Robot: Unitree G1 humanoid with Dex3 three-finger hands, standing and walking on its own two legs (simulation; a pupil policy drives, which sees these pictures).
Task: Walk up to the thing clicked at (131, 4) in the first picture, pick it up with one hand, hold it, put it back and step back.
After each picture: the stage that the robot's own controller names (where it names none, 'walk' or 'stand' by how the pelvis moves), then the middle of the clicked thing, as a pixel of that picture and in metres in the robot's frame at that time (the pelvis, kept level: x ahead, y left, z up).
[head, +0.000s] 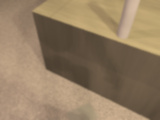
stand; (127, 16) +0.78 -0.24 +0.02
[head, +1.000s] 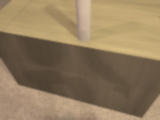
walk; (83, 18) +0.70 +0.03 +0.05
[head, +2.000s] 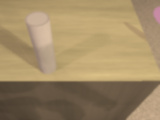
rise first; (43, 47) +0.46 +0.15 +0.05
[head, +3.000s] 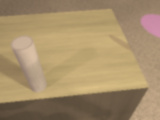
stand; (31, 67) +0.42 +0.20 +0.03
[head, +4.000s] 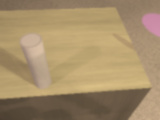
stand; (38, 64) +0.43 +0.18 +0.01
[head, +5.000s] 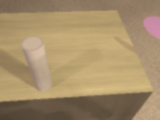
stand; (39, 67) +0.42 +0.18 +0.01
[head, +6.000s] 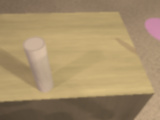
stand; (40, 67) +0.42 +0.17 +0.01
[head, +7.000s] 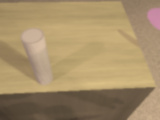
rise first; (39, 60) +0.43 +0.17 +0.02
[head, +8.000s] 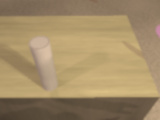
rise first; (45, 66) +0.43 +0.18 +0.02
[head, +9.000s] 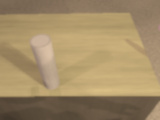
go down; (47, 65) +0.43 +0.17 +0.02
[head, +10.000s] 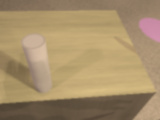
go down; (39, 67) +0.42 +0.16 +0.04
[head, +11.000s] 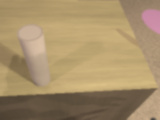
close in; (37, 60) +0.42 +0.16 +0.05
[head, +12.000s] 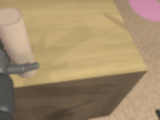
close; (19, 48) +0.44 +0.18 +0.08
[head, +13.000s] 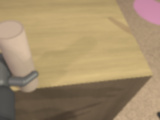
lift; (20, 62) +0.39 +0.18 +0.08
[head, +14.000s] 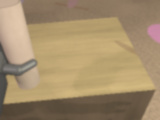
lift; (18, 49) +0.34 +0.18 +0.23
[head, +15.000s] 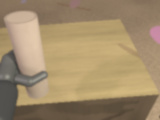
hold; (31, 60) +0.32 +0.15 +0.20
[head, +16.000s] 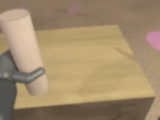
hold; (28, 57) +0.33 +0.16 +0.21
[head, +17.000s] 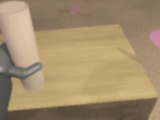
crouch; (24, 52) +0.33 +0.16 +0.23
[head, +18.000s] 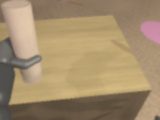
crouch; (25, 46) +0.39 +0.17 +0.18
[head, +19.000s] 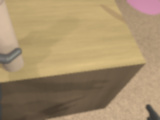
lower; (3, 39) +0.46 +0.21 +0.09
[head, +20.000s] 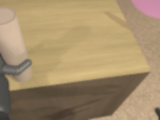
lower; (14, 51) +0.42 +0.19 +0.09
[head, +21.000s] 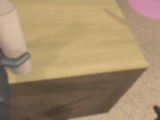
lower; (13, 43) +0.44 +0.19 +0.09
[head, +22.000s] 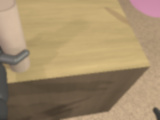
lower; (12, 40) +0.45 +0.19 +0.09
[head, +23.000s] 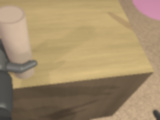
open; (18, 48) +0.43 +0.18 +0.09
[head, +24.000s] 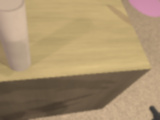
rise; (15, 39) +0.43 +0.18 +0.09
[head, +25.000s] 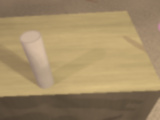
sink last; (39, 62) +0.44 +0.20 +0.06
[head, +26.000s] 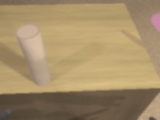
stand; (36, 59) +0.42 +0.19 +0.06
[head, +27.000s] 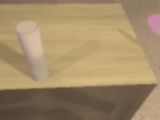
stand; (34, 54) +0.44 +0.19 +0.06
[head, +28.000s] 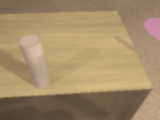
walk; (36, 64) +0.44 +0.19 +0.02
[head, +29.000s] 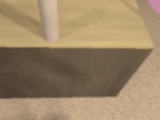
walk; (49, 15) +0.61 +0.15 +0.03
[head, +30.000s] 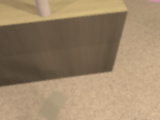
walk; out of the picture +0.85 +0.26 +0.04
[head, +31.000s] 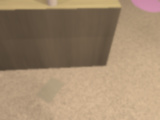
stand; out of the picture +1.08 +0.22 +0.03
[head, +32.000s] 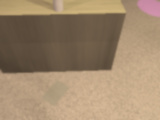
stand; out of the picture +1.09 +0.19 +0.01
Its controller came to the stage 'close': yes
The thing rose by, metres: 0.20
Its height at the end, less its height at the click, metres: +0.00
